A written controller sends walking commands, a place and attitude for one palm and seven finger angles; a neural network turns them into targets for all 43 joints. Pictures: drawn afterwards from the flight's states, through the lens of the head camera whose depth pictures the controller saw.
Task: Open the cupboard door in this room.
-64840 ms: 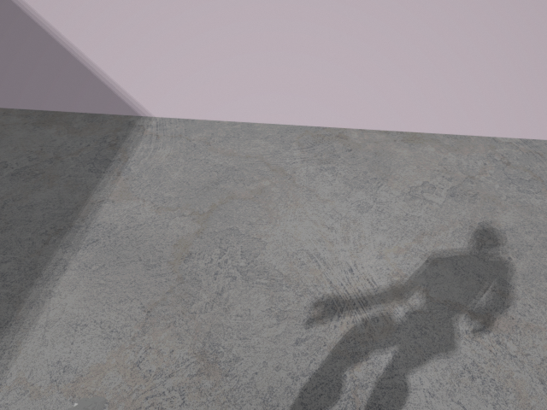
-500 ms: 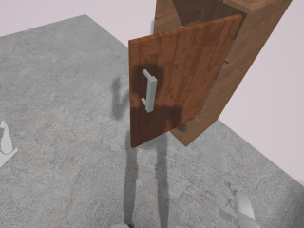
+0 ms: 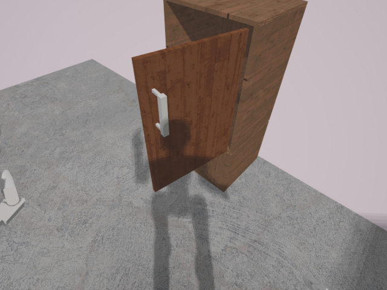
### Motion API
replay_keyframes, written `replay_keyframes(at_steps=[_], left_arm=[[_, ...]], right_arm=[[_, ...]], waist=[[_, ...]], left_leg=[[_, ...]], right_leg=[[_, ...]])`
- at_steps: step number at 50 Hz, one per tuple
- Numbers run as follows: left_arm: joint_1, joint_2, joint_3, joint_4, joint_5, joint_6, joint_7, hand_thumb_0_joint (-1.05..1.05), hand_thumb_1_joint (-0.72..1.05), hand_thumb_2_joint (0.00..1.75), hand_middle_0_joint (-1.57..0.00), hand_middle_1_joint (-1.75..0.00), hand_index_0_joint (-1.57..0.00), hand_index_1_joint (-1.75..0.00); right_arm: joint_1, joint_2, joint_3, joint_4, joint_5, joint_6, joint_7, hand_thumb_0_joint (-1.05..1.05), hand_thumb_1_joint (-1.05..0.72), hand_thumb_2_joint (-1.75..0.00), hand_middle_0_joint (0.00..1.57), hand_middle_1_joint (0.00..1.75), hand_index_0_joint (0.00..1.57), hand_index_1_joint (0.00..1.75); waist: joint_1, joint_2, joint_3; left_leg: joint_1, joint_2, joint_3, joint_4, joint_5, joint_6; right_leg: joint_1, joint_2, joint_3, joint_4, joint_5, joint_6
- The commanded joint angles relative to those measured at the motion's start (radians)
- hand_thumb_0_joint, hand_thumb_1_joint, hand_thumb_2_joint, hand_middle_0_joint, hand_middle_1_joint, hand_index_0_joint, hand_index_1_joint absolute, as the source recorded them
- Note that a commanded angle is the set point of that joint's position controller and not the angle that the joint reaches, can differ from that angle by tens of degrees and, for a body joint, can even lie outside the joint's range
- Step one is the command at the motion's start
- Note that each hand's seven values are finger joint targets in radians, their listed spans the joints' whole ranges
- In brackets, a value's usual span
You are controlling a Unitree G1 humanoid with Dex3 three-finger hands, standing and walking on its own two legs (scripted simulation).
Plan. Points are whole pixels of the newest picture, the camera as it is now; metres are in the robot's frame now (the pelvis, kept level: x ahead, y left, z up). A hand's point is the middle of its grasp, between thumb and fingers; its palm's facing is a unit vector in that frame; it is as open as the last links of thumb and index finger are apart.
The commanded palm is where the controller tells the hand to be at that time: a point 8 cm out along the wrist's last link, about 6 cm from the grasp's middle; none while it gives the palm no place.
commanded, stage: stop stepping back and stand still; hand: left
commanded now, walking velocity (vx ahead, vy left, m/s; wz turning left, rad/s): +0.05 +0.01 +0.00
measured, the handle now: (160, 113) +0.60 +0.12 +0.04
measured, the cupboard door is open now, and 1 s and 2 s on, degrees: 79 79 79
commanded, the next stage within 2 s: let the arm hang, fingers relaxed in 0.58 s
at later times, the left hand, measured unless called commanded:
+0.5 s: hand (5, 237) +0.15 +0.26 +0.17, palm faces +0.37 -0.79 -0.49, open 7.4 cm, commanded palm +0.10 +0.30 +0.19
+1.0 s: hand out of the picture -0.02 +0.18 -0.17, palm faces -0.03 -0.99 -0.16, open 7.4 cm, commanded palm none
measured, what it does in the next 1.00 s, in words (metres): shifts its weight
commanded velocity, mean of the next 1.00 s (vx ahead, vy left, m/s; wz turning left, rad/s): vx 0.00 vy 0.00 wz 0.00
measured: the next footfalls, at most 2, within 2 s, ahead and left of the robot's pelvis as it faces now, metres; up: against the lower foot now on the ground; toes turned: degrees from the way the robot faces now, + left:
none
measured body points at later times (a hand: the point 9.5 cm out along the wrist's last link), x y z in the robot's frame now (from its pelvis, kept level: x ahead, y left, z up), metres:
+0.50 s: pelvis -0.05 +0.00 +0.01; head -0.04 +0.00 +0.46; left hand +0.13 +0.30 +0.20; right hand +0.13 -0.22 -0.07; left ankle +0.02 +0.11 -0.73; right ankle -0.09 -0.10 -0.73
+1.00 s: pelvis -0.06 +0.01 +0.01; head -0.04 +0.02 +0.46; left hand -0.02 +0.23 -0.15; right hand +0.01 -0.27 -0.12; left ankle +0.02 +0.11 -0.73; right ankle -0.09 -0.10 -0.73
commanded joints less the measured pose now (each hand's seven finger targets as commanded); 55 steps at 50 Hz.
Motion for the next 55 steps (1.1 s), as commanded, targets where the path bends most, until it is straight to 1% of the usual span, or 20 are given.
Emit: replay_keyframes(at_steps=[1,2,5,6,7,9,12,13,15,20,24,33,34,36,39,41,45,47,52,55], left_arm=[[0.011,0.211,0.12,-0.275,0.001,-0.08,0.009,0.0,0.9,0.9,-0.2,-0.3,-0.2,-0.3],[0.027,0.214,0.133,-0.283,0.002,-0.084,0.01,0.0,0.9,0.9,-0.2,-0.3,-0.2,-0.3],[0.074,0.224,0.16,-0.268,-0.011,-0.098,0.011,0.0,0.9,0.9,-0.2,-0.3,-0.2,-0.3],[0.059,0.215,0.157,-0.256,-0.011,-0.102,0.013,0.0,0.9,0.9,-0.2,-0.3,-0.2,-0.3],[0.038,0.211,0.153,-0.25,-0.005,-0.106,0.013,0.0,0.9,0.9,-0.2,-0.3,-0.2,-0.3],[-0.004,0.191,0.128,-0.213,0.001,-0.105,0.014,0.0,0.9,0.9,-0.2,-0.3,-0.2,-0.3],[-0.022,0.185,0.108,-0.185,0.005,-0.102,0.008,0.0,0.9,0.9,-0.2,-0.3,-0.2,-0.3],[-0.011,0.195,0.111,-0.181,0.004,-0.098,0.002,0.0,0.9,0.9,-0.2,-0.3,-0.2,-0.3],[-0.041,0.184,0.086,-0.236,0.004,-0.098,-0.002,0.0,0.9,0.9,-0.2,-0.3,-0.2,-0.3],[0.042,0.175,0.104,-0.274,0.002,-0.083,0.001,0.0,0.9,0.9,-0.2,-0.3,-0.2,-0.3],[0.064,0.174,0.112,-0.239,-0.01,-0.075,0.002,0.0,0.9,0.9,-0.2,-0.3,-0.2,-0.3],[-0.055,0.174,0.07,-0.219,0.003,-0.063,-0.001,0.0,0.9,0.9,-0.2,-0.3,-0.2,-0.3],[-0.075,-0.011,-0.299,0.581,0.084,0.092,-0.139,0.0,0.9,0.9,-0.2,-0.3,-0.2,-0.3],[-0.089,-0.016,-0.298,0.635,0.066,0.166,-0.158,0.0,0.9,0.9,-0.2,-0.3,-0.2,-0.3],[-0.178,0.019,-0.317,0.802,0.071,0.167,-0.16,0.0,0.9,0.9,-0.2,-0.3,-0.2,-0.3],[-0.247,0.046,-0.332,0.932,0.067,0.167,-0.158,0.0,0.9,0.9,-0.2,-0.3,-0.2,-0.3],[-0.281,0.036,-0.37,1.168,0.055,0.179,-0.147,0.0,0.9,0.9,-0.2,-0.3,-0.2,-0.3],[-0.255,0.021,-0.379,1.271,0.05,0.18,-0.146,0.0,0.9,0.9,-0.2,-0.3,-0.2,-0.3],[-0.196,-0.039,-0.384,1.437,0.042,0.176,-0.142,0.0,0.9,0.9,-0.2,-0.3,-0.2,-0.3],[-0.172,-0.069,-0.388,1.491,0.041,0.176,-0.139,0.0,0.9,0.9,-0.2,-0.3,-0.2,-0.3]], right_arm=[[-0.164,-0.105,-0.025,-0.203,-0.005,-0.08,0.002,0.0,-0.9,-0.9,0.2,0.3,0.2,0.3],[-0.167,-0.099,-0.024,-0.212,-0.007,-0.08,0.003,0.0,-0.9,-0.9,0.2,0.3,0.2,0.3],[-0.134,-0.08,-0.039,-0.203,-0.001,-0.067,0.014,0.0,-0.9,-0.9,0.2,0.3,0.2,0.3],[-0.128,-0.082,-0.041,-0.198,0.002,-0.07,0.014,0.0,-0.9,-0.9,0.2,0.3,0.2,0.3],[-0.123,-0.076,-0.035,-0.197,0.0,-0.075,0.014,0.0,-0.9,-0.9,0.2,0.3,0.2,0.3],[-0.113,-0.071,-0.022,-0.189,-0.005,-0.084,0.005,0.0,-0.9,-0.9,0.2,0.3,0.2,0.3],[-0.119,-0.103,-0.037,-0.2,0.0,-0.1,-0.009,0.0,-0.9,-0.9,0.2,0.3,0.2,0.3],[-0.128,-0.095,-0.027,-0.195,-0.007,-0.105,-0.011,0.0,-0.9,-0.9,0.2,0.3,0.2,0.3],[-0.133,-0.091,-0.023,-0.2,-0.008,-0.117,-0.008,0.0,-0.9,-0.9,0.2,0.3,0.2,0.3],[-0.159,-0.081,-0.016,-0.219,-0.012,-0.122,-0.002,0.0,-0.9,-0.9,0.2,0.3,0.2,0.3],[-0.158,-0.072,-0.021,-0.216,-0.014,-0.101,-0.002,0.0,-0.9,-0.9,0.2,0.3,0.2,0.3],[-0.17,-0.082,-0.019,-0.211,-0.008,-0.101,-0.018,0.0,-0.9,-0.9,0.2,0.3,0.2,0.3],[-0.197,-0.264,-0.07,0.06,-0.006,-0.101,0.08,0.0,-0.9,-0.9,0.2,0.3,0.2,0.3],[-0.129,-0.211,-0.063,0.044,-0.003,-0.009,0.08,0.0,-0.9,-0.9,0.2,0.3,0.2,0.3],[-0.16,-0.214,-0.045,0.057,-0.021,0.03,0.081,0.0,-0.9,-0.9,0.2,0.3,0.2,0.3],[-0.177,-0.22,-0.042,0.094,-0.026,0.052,0.084,0.0,-0.9,-0.9,0.2,0.3,0.2,0.3],[-0.172,-0.183,-0.019,0.172,-0.033,0.084,0.082,0.0,-0.9,-0.9,0.2,0.3,0.2,0.3],[-0.17,-0.17,-0.014,0.216,-0.031,0.091,0.075,0.0,-0.9,-0.9,0.2,0.3,0.2,0.3],[-0.104,-0.12,-0.009,0.313,-0.022,0.097,0.059,0.0,-0.9,-0.9,0.2,0.3,0.2,0.3],[-0.07,-0.107,-0.013,0.348,-0.02,0.101,0.051,0.0,-0.9,-0.9,0.2,0.3,0.2,0.3]], waist=[[0.024,0.148,0.037],[0.02,0.124,0.067],[0.014,-0.099,0.061],[0.015,-0.085,0.072],[0.011,-0.046,0.068],[-0.006,0.029,0.057],[0.02,0.123,-0.003],[0.022,0.175,-0.021],[0.021,0.165,-0.034],[0.027,0.127,-0.015],[0.015,0.034,-0.01],[0.019,0.093,0.001],[-0.007,0.111,0.044],[0.02,0.047,-0.04],[0.028,-0.118,-0.002],[0.019,-0.107,0.033],[0.02,0.116,0.048],[0.028,0.165,0.048],[0.02,0.18,0.033],[0.014,0.126,0.051]], left_leg=[[-0.036,0.175,-0.253,-0.214,-0.007,0.073],[-0.084,0.135,-0.21,-0.22,-0.138,0.041],[-0.074,0.025,-0.062,0.141,-0.034,-0.028],[-0.082,0.032,-0.068,0.207,-0.076,-0.031],[-0.084,0.045,-0.073,0.165,-0.096,-0.027],[0.045,0.055,-0.065,-0.06,0.063,-0.018],[0.21,0.132,-0.174,-0.131,0.397,0.023],[0.211,0.146,-0.201,-0.155,0.404,0.03],[0.176,0.182,-0.259,-0.223,0.326,0.038],[0.056,0.116,-0.179,-0.277,-0.073,0.006],[0.147,0.06,-0.115,-0.141,0.019,-0.022],[0.197,0.084,-0.131,-0.195,0.109,-0.01],[0.046,0.132,-0.206,-0.034,0.391,0.02],[0.073,0.149,-0.214,-0.046,0.352,0.033],[0.012,0.133,-0.259,-0.084,0.201,0.049],[0.026,0.104,-0.235,-0.084,0.166,0.034],[0.064,0.099,-0.239,-0.171,0.135,0.02],[0.072,0.102,-0.243,-0.21,0.086,0.02],[0.137,0.097,-0.222,-0.207,0.095,0.012],[0.16,0.102,-0.214,-0.194,0.116,0.013]], right_leg=[[-0.057,-0.01,0.005,-0.127,0.066,0.009],[-0.048,-0.029,0.03,-0.196,0.054,-0.015],[-0.109,-0.248,0.316,-0.395,0.091,-0.126],[-0.12,-0.273,0.305,-0.379,0.217,-0.148],[-0.083,-0.263,0.251,-0.327,0.368,-0.145],[-0.086,-0.177,0.139,-0.227,0.464,-0.073],[-0.122,-0.017,0.044,-0.149,0.378,0.017],[-0.119,-0.011,0.018,-0.129,0.337,0.024],[-0.081,0.011,0.005,-0.104,0.189,0.028],[-0.016,-0.009,0.031,-0.242,0.16,0.005],[-0.126,-0.067,0.115,-0.353,0.171,-0.028],[-0.115,-0.032,0.052,-0.325,0.248,0.008],[-0.165,-0.095,0.008,-0.142,0.403,-0.023],[-0.153,-0.076,0.031,-0.129,0.229,-0.027],[-0.122,-0.076,0.054,-0.152,0.165,-0.047],[-0.139,-0.108,0.087,-0.194,0.171,-0.07],[-0.092,-0.092,0.085,-0.21,0.144,-0.065],[-0.061,-0.083,0.082,-0.229,0.129,-0.058],[-0.049,-0.093,0.078,-0.284,0.159,-0.062],[-0.06,-0.096,0.064,-0.305,0.17,-0.062]])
